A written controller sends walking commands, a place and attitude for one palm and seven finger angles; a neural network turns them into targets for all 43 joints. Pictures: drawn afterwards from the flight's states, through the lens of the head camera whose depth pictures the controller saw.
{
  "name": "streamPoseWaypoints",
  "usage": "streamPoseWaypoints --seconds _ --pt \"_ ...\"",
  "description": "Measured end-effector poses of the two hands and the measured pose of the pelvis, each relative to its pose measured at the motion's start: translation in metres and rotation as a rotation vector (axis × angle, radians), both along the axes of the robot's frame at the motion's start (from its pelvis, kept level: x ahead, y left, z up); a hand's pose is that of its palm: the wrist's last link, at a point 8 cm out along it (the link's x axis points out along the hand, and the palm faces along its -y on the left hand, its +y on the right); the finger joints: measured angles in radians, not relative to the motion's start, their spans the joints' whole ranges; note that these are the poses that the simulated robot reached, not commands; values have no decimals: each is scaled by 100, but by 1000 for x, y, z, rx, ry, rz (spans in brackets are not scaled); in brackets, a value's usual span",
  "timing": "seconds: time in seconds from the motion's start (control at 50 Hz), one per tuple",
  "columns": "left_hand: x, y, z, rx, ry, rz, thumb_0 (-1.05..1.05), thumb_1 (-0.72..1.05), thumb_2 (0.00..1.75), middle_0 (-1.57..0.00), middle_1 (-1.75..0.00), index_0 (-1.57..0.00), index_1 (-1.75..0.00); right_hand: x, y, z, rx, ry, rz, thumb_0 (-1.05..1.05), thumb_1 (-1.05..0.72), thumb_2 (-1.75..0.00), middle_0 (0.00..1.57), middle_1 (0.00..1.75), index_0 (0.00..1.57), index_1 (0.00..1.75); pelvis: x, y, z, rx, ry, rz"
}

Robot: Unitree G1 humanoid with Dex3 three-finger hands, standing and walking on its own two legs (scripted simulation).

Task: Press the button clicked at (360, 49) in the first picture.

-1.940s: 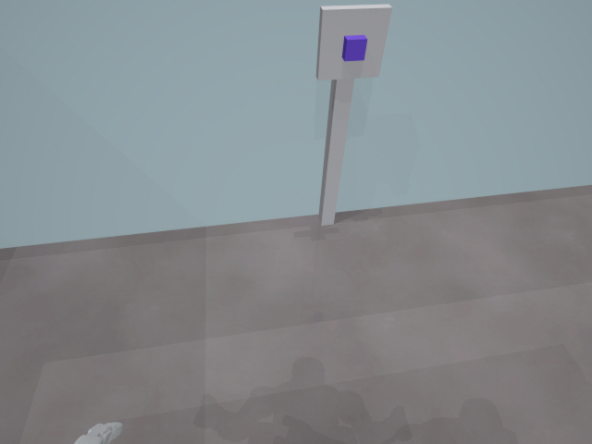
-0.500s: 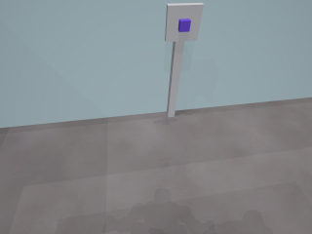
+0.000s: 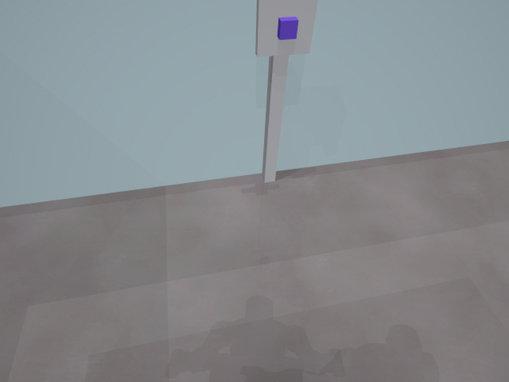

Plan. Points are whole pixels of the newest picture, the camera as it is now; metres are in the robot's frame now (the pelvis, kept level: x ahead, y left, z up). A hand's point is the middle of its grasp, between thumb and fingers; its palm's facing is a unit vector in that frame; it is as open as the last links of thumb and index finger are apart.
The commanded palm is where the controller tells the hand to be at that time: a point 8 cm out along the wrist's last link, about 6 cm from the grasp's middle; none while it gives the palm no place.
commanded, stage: walk to a spot facing it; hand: left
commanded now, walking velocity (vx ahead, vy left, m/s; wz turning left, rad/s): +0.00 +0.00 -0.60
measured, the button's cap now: (287, 28) +1.16 -0.02 +0.05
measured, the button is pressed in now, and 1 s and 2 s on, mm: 0 0 0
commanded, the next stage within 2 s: none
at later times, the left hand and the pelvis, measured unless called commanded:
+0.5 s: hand out of the picture +0.06 +0.16 -0.16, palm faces -0.19 -0.95 -0.24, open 7.4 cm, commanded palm none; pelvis -0.02 -0.03 +0.00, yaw -15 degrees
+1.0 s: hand (203, 319) +0.26 +0.13 -0.18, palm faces -0.52 -0.84 -0.17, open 7.4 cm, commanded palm none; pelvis +0.08 -0.01 +0.00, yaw -34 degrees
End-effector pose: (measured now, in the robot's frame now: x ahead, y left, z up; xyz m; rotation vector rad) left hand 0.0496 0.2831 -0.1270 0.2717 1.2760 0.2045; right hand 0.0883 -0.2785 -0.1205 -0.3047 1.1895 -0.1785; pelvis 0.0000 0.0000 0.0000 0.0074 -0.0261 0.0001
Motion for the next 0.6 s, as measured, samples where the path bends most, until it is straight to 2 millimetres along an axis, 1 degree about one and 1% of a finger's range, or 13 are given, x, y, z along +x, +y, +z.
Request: streamPoseWaypoints --seconds 0.06,0.12,0.16,0.22,0.24,0.28,0.34,0.42,0.52,0.6 --pt "-1 -12 -8 -23 23 -25 1 90 90 -20 -30 -20 -30 -14 6 -9 27 2 -39 0 -90 -90 20 30 20 30 -4 -3 -5 11 2 -33" --pt "-1 -27 -14 -36 42 -50 1 90 90 -20 -30 -20 -30 -30 7 -20 62 7 -84 0 -90 -90 21 30 20 30 -8 -9 -11 28 -6 -80" --pt "0 -39 -14 -40 47 -64 1 90 90 -20 -30 -20 -30 -42 5 -29 85 13 -116 0 -90 -90 21 30 20 30 -10 -15 -14 30 -11 -108" --pt "0 -55 -18 -34 29 -95 1 90 90 -20 -30 -20 -30 -55 -4 -46 112 26 -159 0 -90 -90 21 30 20 30 -12 -26 -24 23 -7 -142" --pt "-1 -59 -18 -32 25 -99 1 90 90 -20 -30 -20 -30 -59 -6 -48 115 35 -171 0 -90 -90 21 30 20 30 -14 -28 -25 19 -7 -145" --pt "-4 -67 -14 -35 27 -99 1 90 90 -20 -30 -20 -30 -66 -10 -46 119 49 -191 0 -90 -90 21 30 20 30 -16 -31 -20 15 -4 -151" --pt "-6 -76 -7 -47 44 -111 1 90 90 -20 -30 -20 -30 -73 -14 -35 118 48 -215 1 -90 -90 20 30 20 30 -18 -34 -11 21 9 -183" --pt "0 -81 -2 -61 56 -153 1 90 90 -20 -30 -20 -30 -79 -20 -20 97 19 -257 1 -91 -90 20 30 20 30 -20 -33 -2 31 31 -228" --pt "17 -75 -1 -74 35 -198 1 90 90 -20 -30 -20 -30 -84 -21 -9 63 -13 -295 0 -91 -90 20 30 20 30 -16 -24 1 21 48 -279" --pt "35 -62 -4 -87 14 -231 1 90 90 -20 -30 -20 -30 -82 -13 0 39 -46 -320 0 -91 -90 20 30 20 30 -8 -11 1 11 60 -322"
